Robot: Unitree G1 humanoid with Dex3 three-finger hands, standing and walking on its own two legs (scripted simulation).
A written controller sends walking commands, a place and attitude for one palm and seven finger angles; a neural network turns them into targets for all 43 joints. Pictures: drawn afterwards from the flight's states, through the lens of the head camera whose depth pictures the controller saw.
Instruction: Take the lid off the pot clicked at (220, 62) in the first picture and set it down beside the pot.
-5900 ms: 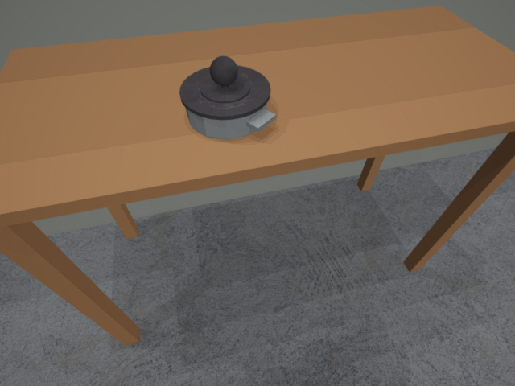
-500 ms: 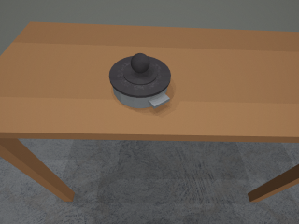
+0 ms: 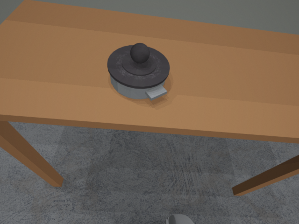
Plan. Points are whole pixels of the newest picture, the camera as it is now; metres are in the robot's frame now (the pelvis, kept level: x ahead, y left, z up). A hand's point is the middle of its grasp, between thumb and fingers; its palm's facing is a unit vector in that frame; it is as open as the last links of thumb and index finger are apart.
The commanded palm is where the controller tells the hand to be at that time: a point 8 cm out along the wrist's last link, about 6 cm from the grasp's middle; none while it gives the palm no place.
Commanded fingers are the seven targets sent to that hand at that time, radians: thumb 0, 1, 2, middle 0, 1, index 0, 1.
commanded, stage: shuffle to correct the standing spot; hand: left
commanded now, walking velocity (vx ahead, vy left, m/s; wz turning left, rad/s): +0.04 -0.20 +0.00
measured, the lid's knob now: (140, 53) +0.50 +0.08 +0.17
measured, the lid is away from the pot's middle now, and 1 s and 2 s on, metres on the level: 0.00 0.00 0.00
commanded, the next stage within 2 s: come to a stop and stand still in 0.06 s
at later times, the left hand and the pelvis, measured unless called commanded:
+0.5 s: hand out of the picture +0.08 +0.11 -0.19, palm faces -0.01 -0.98 -0.18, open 7.3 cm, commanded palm none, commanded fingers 0.00 0.90 0.90 -0.20 -0.30 -0.20 -0.30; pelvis +0.03 -0.07 -0.01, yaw -2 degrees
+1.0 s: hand out of the picture +0.05 +0.14 -0.18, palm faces -0.02 -0.96 -0.26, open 7.4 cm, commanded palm none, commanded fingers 0.00 0.90 0.90 -0.20 -0.30 -0.20 -0.30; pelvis -0.01 -0.06 -0.02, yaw -1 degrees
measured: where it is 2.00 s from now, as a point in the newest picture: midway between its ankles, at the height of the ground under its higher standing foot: outside the picture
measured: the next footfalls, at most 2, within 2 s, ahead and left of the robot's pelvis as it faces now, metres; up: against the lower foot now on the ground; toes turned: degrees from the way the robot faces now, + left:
right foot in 0.20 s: +0.03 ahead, -0.21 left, +0.00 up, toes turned -2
left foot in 0.38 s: +0.07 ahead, +0.03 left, +0.00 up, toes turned +1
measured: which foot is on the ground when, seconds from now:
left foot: down 0.00-0.20, up 0.22-0.36, down 0.38-1.00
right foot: up 0.00-0.18, down 0.20-1.00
